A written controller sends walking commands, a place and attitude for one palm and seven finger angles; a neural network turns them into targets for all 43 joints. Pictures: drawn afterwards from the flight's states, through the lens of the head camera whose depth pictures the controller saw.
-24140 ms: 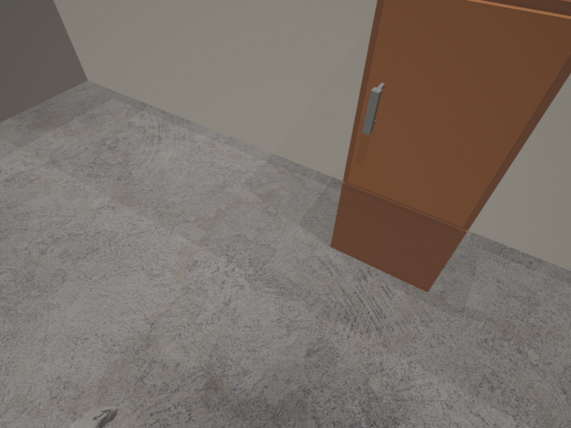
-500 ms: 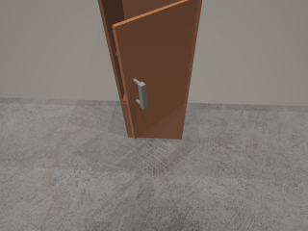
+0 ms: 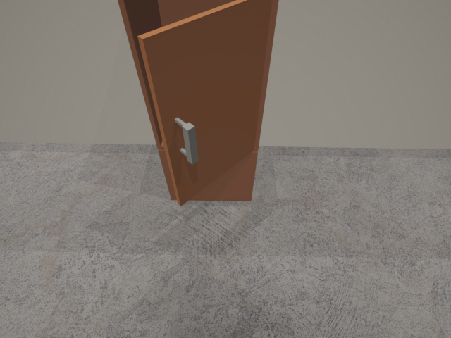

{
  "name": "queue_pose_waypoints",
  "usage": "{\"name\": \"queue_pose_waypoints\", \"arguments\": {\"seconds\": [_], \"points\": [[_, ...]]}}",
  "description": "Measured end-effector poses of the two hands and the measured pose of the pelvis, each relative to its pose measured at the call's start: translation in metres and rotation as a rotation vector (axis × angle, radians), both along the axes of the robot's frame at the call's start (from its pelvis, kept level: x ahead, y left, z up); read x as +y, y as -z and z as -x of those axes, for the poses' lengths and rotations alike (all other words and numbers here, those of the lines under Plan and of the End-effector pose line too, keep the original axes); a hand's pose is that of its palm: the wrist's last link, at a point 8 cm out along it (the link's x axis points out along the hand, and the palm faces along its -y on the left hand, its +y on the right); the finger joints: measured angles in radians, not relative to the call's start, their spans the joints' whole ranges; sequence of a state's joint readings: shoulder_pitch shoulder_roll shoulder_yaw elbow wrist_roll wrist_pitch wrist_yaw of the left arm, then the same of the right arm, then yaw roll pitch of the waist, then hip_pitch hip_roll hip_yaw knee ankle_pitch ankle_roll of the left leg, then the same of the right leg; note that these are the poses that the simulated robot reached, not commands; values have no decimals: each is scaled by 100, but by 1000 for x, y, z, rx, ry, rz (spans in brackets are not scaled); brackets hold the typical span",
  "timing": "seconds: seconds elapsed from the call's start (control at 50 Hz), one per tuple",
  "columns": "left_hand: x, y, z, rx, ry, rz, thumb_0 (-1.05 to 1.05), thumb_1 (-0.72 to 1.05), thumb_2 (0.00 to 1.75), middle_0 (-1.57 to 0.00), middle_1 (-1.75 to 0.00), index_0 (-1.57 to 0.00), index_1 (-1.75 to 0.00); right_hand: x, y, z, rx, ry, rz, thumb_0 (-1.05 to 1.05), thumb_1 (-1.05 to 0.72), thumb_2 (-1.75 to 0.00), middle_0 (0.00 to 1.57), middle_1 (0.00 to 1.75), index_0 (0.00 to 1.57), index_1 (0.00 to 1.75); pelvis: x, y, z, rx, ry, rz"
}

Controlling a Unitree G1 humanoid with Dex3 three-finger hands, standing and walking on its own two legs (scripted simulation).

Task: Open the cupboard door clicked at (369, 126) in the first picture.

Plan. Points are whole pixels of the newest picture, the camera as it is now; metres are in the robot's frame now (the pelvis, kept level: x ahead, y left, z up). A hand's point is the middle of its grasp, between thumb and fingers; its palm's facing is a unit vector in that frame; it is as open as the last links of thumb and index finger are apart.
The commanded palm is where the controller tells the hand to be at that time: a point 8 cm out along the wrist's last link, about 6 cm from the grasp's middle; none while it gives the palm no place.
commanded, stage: look to check the result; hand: left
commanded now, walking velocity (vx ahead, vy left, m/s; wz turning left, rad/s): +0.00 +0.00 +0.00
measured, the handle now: (185, 140) +0.60 +0.13 -0.04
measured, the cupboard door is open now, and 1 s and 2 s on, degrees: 46 46 46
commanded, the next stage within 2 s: walk to a spot facing it in 0.38 s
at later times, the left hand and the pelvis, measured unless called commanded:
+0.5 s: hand out of the picture +0.08 +0.24 -0.16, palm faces -0.02 -0.94 -0.33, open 7.4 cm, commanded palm none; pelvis +0.01 +0.00 +0.00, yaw +0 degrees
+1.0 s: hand out of the picture +0.07 +0.18 -0.18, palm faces -0.16 -0.95 -0.28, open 7.4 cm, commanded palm none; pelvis -0.02 -0.02 -0.02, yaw -12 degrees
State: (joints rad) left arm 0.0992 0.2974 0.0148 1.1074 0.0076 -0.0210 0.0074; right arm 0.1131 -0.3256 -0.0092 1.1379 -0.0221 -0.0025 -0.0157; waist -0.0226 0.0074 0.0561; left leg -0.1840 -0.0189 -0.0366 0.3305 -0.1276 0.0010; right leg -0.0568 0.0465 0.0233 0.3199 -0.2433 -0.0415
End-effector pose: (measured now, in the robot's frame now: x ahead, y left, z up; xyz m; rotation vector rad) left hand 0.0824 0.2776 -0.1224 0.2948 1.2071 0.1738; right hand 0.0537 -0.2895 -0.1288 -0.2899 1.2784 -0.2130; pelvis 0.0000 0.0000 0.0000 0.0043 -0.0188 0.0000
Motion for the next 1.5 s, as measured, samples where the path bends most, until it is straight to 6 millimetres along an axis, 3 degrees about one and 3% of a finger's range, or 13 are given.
{"name": "queue_pose_waypoints", "arguments": {"seconds": [0.32, 0.62, 0.74, 0.86, 0.96, 1.04, 1.12, 1.24, 1.3, 1.4, 1.5], "points": [[9, 1, 10, 59, -23, -21, 0, 91, 90, -21, -30, -20, -30, 6, 1, -16, 1, -10, -11, 1, -91, -90, 20, 30, 21, 30, 1, -1, -9, 4, 6, -1], [7, 4, 4, 61, -21, -14, 0, 91, 90, -21, -30, -20, -30, 10, 0, -32, -37, -3, -6, 1, -91, -90, 20, 30, 21, 30, 3, 0, -15, 10, 30, -1], [-7, 16, 5, 100, 11, 21, 0, 91, 90, -20, -30, -20, -30, 22, 7, -12, -44, 70, -26, 1, -91, -90, 20, 30, 21, 30, 4, 6, -12, 11, 89, -4], [-28, 23, 3, 125, 69, 43, 0, 91, 90, -20, -30, -20, -30, 26, 24, 30, -15, 146, -63, 1, -90, -90, 20, 30, 21, 30, -3, 14, 2, 5, 168, -29], [-47, 26, 4, 96, 112, 27, 0, 91, 90, -21, -30, -20, -30, 16, 44, 64, 33, 217, -98, 1, -90, -90, 20, 30, 21, 30, -17, 25, 13, 6, 208, -31], [-56, 19, 12, 126, 123, 25, 0, 91, 90, -21, -30, -20, -30, 9, 34, 74, 41, 263, -98, 1, -91, -90, 20, 30, 21, 30, -20, 16, 16, 11, 233, -24], [-61, 14, 11, 157, 166, 27, 0, 91, 90, -21, -30, -20, -30, 5, 19, 71, -15, 309, -82, 1, -91, -90, 20, 30, 20, 30, -20, 7, 16, 28, 290, -43], [-55, 19, -10, 155, 229, 41, 0, 90, 90, -21, -30, -20, -30, 9, 5, 57, -111, 354, -48, 1, -91, -90, 20, 30, 20, 30, -10, 5, 14, 51, 363, -44], [-50, 31, -30, 133, 257, 56, 0, 90, 90, -21, -30, -20, -30, 14, 6, 56, -158, 365, -11, 1, -91, -90, 20, 30, 20, 30, 1, 16, 9, 74, 392, -4], [-57, 30, -72, 65, 329, 68, 1, 91, 90, -20, -30, -20, -30, 26, 2, 81, -111, 377, -4, 1, -91, -90, 20, 30, 21, 30, 0, 13, 13, 58, 438, -2], [-85, 17, -109, -16, 435, 75, 1, 91, 90, -20, -30, -20, -30, 25, 11, 117, -70, 451, -24, 1, -90, -90, 20, 30, 21, 30, -8, 14, 15, 52, 497, 29]]}}
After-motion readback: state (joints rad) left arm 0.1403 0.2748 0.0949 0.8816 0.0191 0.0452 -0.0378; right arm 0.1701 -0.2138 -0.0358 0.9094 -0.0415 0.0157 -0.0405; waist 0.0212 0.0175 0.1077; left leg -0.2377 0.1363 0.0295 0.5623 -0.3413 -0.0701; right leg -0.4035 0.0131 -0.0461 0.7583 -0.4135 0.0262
